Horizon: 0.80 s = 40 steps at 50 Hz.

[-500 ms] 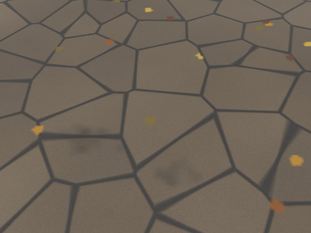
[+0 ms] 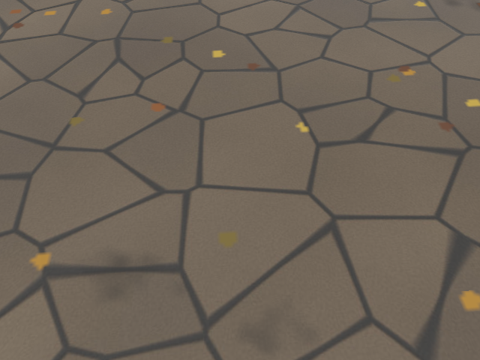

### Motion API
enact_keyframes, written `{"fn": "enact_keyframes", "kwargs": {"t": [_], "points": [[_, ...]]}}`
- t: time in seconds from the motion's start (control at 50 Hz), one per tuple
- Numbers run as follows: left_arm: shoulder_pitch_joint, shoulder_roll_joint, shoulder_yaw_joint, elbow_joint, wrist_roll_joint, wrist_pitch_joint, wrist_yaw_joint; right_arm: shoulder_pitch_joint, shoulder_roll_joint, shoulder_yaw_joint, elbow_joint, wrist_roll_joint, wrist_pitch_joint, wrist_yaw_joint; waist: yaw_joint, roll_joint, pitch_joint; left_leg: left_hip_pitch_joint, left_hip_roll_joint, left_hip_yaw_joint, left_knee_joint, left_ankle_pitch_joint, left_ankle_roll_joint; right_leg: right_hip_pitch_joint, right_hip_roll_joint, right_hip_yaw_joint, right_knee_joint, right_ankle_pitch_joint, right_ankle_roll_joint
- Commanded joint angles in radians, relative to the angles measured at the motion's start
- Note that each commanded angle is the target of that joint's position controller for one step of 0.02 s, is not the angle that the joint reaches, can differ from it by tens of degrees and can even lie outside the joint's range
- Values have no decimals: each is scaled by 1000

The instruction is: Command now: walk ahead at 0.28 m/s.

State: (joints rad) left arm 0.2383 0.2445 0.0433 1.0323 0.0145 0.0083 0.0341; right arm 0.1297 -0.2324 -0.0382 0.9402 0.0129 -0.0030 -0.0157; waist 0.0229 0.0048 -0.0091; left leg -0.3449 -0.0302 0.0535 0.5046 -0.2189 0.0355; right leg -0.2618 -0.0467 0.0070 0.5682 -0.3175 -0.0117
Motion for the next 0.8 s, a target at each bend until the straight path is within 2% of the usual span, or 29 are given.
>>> {"fn": "enact_keyframes", "kwargs": {"t": [0.02, 0.04, 0.06, 0.1, 0.12, 0.14, 0.18, 0.24, 0.28, 0.3, 0.32, 0.34, 0.36, 0.38, 0.4, 0.42, 0.44, 0.46, 0.5, 0.54, 0.58, 0.64, 0.68, 0.72, 0.74, 0.76, 0.78, 0.8], "points": [[143, 226, 51, 12, -15, -34, 6, -162, -86, -22, -114, 14, -39, -4, 65, -298, 124, -223, -30, 19, 178, -190, -19, 43, -252, 424, -467, -470, -205], [119, 204, 48, 5, -5, -55, 10, -146, -119, -36, -106, 12, -52, 1, 53, -286, 140, -300, 4, -37, 303, -191, -6, 94, -292, 468, -472, -362, -216], [118, 168, 43, 5, -9, -75, 8, -110, -128, -45, -86, 10, -61, 7, 37, -226, 118, -364, 26, -63, 365, -186, 3, 175, -277, 435, -442, -252, -205], [154, 127, 36, 17, -33, -94, 1, -118, -93, -41, -79, 9, -79, 21, 40, -148, 86, -435, 67, -74, 346, -131, 11, 308, -251, 352, -401, -81, -176], [156, 115, 34, 18, -35, -94, -1, -150, -77, -37, -86, 10, -86, 27, 46, -136, 76, -404, 76, -59, 280, -99, 6, 315, -229, 299, -399, -23, -161], [156, 115, 34, 18, -32, -91, -2, -181, -60, -31, -93, 11, -89, 33, 53, -138, 68, -342, 69, -34, 217, -72, -2, 288, -205, 252, -398, 15, -152], [157, 147, 43, 16, -27, -83, -6, -209, -45, -22, -98, 13, -87, 43, 57, -161, 64, -197, 47, 7, 112, -47, -12, 202, -181, 192, -399, 42, -153], [155, 185, 58, 17, -42, -76, -14, -159, -80, -26, -78, 18, -73, 43, 22, -156, 64, 17, 23, 37, 0, 38, -8, 84, -185, 166, -367, 48, -151], [130, 177, 57, 11, -44, -78, -16, -24, -125, -46, -34, 21, -62, 30, -51, -127, 28, 214, 12, 31, -35, 44, 17, 8, -168, 137, -276, 144, -121], [103, 152, 50, 1, -37, -81, -17, 99, -170, -66, -2, 23, -60, 18, -112, -81, -31, 378, 59, -35, -57, 29, 48, -59, -122, 77, -112, 234, -85], [83, 78, 31, -38, -20, -91, -18, 231, -267, -91, 19, 9, -57, 6, -153, 144, -126, 600, 273, -328, -127, -36, 130, -273, -25, -38, 245, 118, -17], [94, 28, 17, -65, -29, -112, -14, 319, -307, -95, 46, 4, -61, 20, -160, 326, -199, 688, 429, -699, -275, -211, 258, -473, 67, -14, 504, -243, 6], [61, 110, 40, -66, -48, -124, -19, 240, -234, -70, 31, 0, -74, 25, -128, 198, -99, 599, 421, -676, -286, -302, 253, -564, -10, 64, 654, -219, -14], [35, 130, 46, -68, -60, -131, -26, 162, -177, -54, 8, -1, -84, 29, -100, 151, -19, 502, 371, -556, -300, -274, 215, -578, -51, 61, 672, -120, -38], [28, 115, 47, -62, -56, -132, -24, 104, -150, -44, -8, -7, -90, 35, -74, 104, 21, 420, 327, -462, -321, -189, 194, -554, -77, 46, 647, -33, -44], [20, 103, 51, -64, -45, -129, -20, 78, -132, -38, -14, -9, -92, 39, -54, 90, 53, 352, 302, -390, -337, -75, 181, -524, -100, 48, 594, 25, -41], [22, 90, 52, -65, -40, -122, -20, 79, -108, -30, -7, -14, -91, 38, -36, 92, 55, 306, 276, -326, -353, 10, 168, -476, -111, 46, 556, 61, -38], [21, 72, 51, -68, -40, -115, -21, 98, -105, -28, 2, -16, -90, 35, -28, 98, 55, 285, 267, -288, -362, 83, 169, -455, -112, 37, 517, 82, -32], [-30, 62, 50, -92, -30, -107, -22, 136, -130, -33, 18, -16, -89, 23, -26, 73, 65, 273, 260, -237, -375, 197, 180, -471, -103, 20, 419, 141, -9], [-118, 45, 41, -128, -23, -105, -28, 153, -152, -37, 24, -14, -87, 12, -37, 58, 81, 245, 246, -188, -387, 232, 177, -452, -88, 11, 258, 237, 6], [-202, 32, 30, -154, -27, -105, -39, 173, -163, -40, 31, -10, -87, 6, -54, 64, 96, 209, 227, -141, -403, 230, 166, -390, -59, -12, 120, 336, 9], [-293, 42, 20, -184, -34, -102, -55, 234, -169, -45, 57, 3, -88, 2, -75, 56, 115, 236, 245, -120, -411, 210, 158, -340, -35, -17, 18, 403, -2], [-323, 59, 20, -203, -36, -102, -65, 257, -172, -50, 73, 10, -82, 0, -70, 50, 122, 316, 277, -119, -384, 243, 148, -350, -35, 1, -22, 382, -24], [-312, 87, 28, -210, -37, -104, -72, 258, -183, -57, 78, 10, -71, -1, -46, 54, 98, 389, 300, -115, -324, 350, 130, -308, -20, -6, -46, 315, -49], [-271, 111, 38, -204, -37, -105, -72, 248, -193, -60, 75, 9, -66, -1, -18, 71, 62, 408, 298, -104, -259, 504, 119, -229, 6, -28, -48, 276, -64], [-168, 141, 56, -177, -36, -104, -70, 238, -190, -59, 72, 7, -58, -1, 40, 79, -5, 403, 269, -75, -121, 666, 99, -82, 40, -58, -54, 253, -86], [7, 187, 81, -126, -34, -103, -63, 245, -159, -46, 65, 0, -52, 0, 112, 66, -108, 293, 213, -50, 99, 658, 69, 178, 31, -40, -44, 245, -117], [158, 280, 103, -101, -12, -104, -55, 329, -75, -18, 43, -14, -58, 8, 106, -95, -271, -59, 103, -8, 482, 317, 12, 577, -225, 303, -40, 149, -230]]}}
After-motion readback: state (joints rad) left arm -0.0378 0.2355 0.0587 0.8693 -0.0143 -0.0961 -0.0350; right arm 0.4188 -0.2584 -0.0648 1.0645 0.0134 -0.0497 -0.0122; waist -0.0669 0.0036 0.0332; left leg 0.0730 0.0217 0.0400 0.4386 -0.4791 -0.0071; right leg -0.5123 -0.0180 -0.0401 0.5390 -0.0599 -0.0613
